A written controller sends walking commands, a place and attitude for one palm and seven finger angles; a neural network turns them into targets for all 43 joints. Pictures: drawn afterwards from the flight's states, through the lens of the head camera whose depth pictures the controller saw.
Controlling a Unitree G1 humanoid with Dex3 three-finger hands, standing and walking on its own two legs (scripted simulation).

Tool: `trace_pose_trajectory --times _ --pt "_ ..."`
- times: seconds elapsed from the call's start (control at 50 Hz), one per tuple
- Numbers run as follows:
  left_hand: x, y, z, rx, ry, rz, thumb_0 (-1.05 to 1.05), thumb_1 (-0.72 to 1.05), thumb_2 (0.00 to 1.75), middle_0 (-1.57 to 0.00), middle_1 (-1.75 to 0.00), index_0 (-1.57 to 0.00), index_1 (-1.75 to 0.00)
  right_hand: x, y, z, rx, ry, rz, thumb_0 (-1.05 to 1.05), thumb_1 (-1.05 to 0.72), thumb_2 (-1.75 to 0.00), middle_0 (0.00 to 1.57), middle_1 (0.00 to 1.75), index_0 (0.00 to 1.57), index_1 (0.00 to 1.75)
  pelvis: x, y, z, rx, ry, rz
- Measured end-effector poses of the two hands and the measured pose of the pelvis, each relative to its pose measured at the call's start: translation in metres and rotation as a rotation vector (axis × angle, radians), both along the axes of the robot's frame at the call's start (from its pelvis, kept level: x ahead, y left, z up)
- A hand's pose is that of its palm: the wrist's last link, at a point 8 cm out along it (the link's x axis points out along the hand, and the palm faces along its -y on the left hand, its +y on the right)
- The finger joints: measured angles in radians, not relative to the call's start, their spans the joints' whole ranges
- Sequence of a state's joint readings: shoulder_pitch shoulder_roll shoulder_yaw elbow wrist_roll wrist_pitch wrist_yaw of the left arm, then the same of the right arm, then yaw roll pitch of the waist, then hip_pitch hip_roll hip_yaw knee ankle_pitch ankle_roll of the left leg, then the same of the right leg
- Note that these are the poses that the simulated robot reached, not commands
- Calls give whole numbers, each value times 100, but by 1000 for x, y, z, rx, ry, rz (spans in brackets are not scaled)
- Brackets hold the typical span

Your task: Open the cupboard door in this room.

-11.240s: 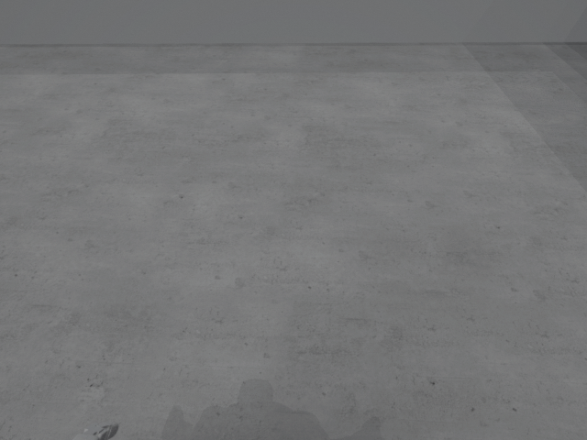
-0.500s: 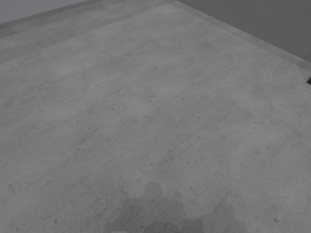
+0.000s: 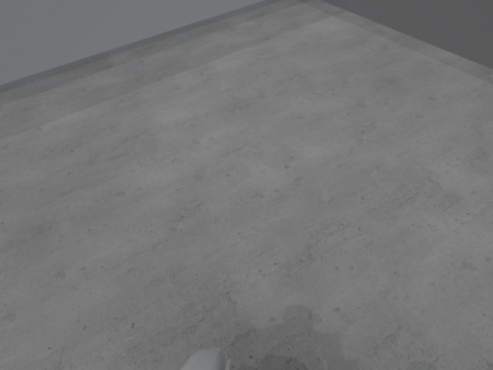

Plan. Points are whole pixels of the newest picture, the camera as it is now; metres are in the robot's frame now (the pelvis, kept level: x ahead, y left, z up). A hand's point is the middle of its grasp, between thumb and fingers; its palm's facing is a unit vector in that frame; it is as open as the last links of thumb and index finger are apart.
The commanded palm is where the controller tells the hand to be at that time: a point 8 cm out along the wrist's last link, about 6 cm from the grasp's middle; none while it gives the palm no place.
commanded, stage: turn or walk to find it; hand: left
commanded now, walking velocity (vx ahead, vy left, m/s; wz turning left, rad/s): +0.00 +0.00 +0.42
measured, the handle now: out of the picture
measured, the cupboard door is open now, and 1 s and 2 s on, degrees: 0 0 0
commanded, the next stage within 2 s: none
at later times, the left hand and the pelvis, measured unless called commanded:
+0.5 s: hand out of the picture +0.00 +0.26 -0.17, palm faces +0.24 -0.94 -0.26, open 7.4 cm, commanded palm none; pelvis -0.02 +0.03 +0.00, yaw +12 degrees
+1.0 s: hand out of the picture -0.07 +0.19 -0.17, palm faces +0.44 -0.87 -0.24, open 7.4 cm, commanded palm none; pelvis -0.03 +0.00 +0.00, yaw +27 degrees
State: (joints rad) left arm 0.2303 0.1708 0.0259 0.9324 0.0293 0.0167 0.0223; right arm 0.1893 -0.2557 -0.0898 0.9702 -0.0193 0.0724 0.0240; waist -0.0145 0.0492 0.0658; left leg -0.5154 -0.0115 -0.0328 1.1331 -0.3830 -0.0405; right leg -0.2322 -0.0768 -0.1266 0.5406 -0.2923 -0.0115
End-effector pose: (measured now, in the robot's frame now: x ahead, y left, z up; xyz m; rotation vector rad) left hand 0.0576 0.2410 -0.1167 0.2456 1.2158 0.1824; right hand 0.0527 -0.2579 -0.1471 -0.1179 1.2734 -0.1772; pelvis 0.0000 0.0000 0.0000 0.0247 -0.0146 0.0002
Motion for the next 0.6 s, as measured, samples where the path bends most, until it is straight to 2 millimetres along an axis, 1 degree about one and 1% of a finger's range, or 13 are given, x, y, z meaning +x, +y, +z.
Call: trace_pose_trajectory --times 0.08,0.14,0.2,0.26,0.32,0.38,0.46,0.52,0.6 --pt "-21 -3 -5 -25 32 43 1 90 90 -21 -30 -21 -30 -1 1 4 -15 40 41 1 -91 -90 20 29 20 30 -2 0 2 4 7 40" --pt "-37 2 -12 -46 49 83 1 90 90 -21 -30 -21 -30 6 8 7 -31 60 87 1 -91 -90 20 29 20 30 -4 5 1 0 13 71" --pt "-57 14 -23 -63 71 132 1 90 90 -21 -30 -21 -30 19 22 10 -53 47 141 1 -91 -90 20 29 20 30 -8 15 -3 -12 18 106" --pt "-77 33 -38 -75 100 186 1 90 90 -21 -30 -21 -30 36 38 11 -76 3 192 1 -91 -90 20 29 20 30 -11 27 -12 -22 20 139" --pt "-89 47 -39 -66 139 215 1 90 90 -21 -30 -21 -30 46 54 20 -80 -40 223 1 -91 -90 20 29 20 30 -14 32 -7 -26 15 149" --pt "-90 57 -31 -59 128 235 1 90 90 -20 -30 -20 -30 51 64 27 -78 -58 246 1 -91 -90 20 29 20 30 -16 35 0 -41 13 171" --pt "-82 62 -20 -44 73 248 1 91 90 -20 -30 -20 -30 54 71 28 -61 -61 272 1 -90 -90 20 29 20 30 -18 34 4 -46 14 200" --pt "-71 59 -14 -30 27 252 1 91 90 -20 -30 -20 -30 54 68 24 -46 -56 283 1 -90 -90 21 29 20 30 -19 30 5 -44 14 225" --pt "-57 48 -6 -7 -37 257 1 91 90 -20 -30 -20 -30 52 56 13 -24 -36 295 1 -90 -90 21 29 20 30 -19 17 1 -32 15 263"
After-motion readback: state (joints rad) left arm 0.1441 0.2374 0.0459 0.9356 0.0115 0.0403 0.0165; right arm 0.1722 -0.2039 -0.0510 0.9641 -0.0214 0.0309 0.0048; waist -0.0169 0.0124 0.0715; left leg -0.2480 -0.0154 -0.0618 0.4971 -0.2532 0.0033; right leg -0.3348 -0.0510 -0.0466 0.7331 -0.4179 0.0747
